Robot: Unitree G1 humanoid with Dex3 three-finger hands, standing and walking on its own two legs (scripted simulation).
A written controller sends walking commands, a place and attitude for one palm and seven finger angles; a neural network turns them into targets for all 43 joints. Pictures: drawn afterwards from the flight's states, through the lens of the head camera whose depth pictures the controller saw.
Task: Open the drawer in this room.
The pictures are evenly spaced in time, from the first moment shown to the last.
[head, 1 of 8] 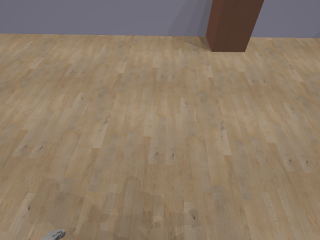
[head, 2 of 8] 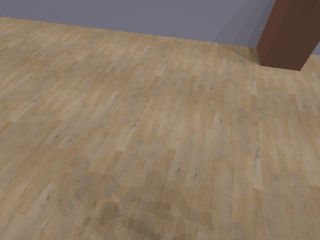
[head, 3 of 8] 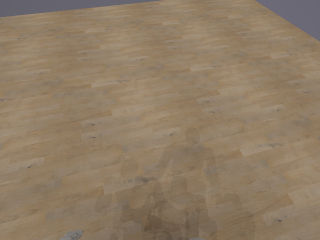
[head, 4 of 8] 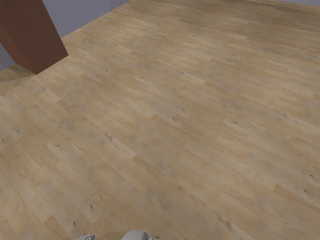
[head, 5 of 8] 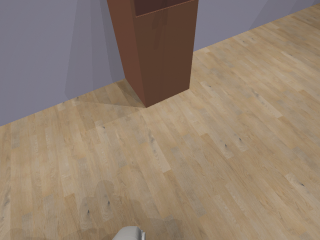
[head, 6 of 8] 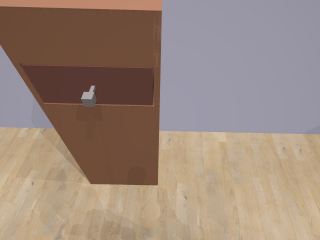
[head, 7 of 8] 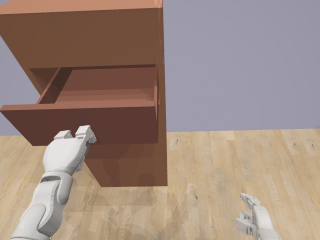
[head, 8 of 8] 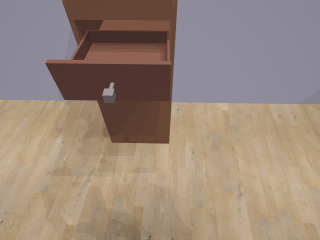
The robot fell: no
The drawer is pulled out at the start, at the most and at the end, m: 0.00 0.30 0.30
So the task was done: yes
